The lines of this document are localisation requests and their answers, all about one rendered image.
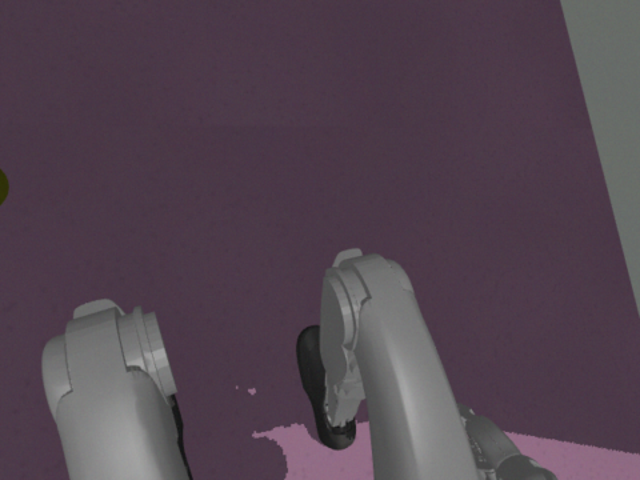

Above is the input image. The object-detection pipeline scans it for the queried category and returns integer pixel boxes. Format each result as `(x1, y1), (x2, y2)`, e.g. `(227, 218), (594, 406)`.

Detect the left robot foot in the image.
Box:
(168, 394), (193, 480)

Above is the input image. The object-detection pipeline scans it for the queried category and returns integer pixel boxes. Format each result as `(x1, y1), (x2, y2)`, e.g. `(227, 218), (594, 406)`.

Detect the right robot foot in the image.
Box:
(296, 325), (356, 450)

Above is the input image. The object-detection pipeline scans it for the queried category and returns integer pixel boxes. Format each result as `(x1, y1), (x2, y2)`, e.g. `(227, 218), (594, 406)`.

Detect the tin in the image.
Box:
(0, 169), (9, 205)

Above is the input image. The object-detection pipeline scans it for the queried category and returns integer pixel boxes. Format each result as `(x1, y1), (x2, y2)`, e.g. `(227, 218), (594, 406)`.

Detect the right robot arm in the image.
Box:
(496, 455), (558, 480)

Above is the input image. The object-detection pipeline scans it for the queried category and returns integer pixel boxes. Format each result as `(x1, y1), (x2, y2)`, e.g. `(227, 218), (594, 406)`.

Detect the right robot hand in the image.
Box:
(457, 403), (522, 480)

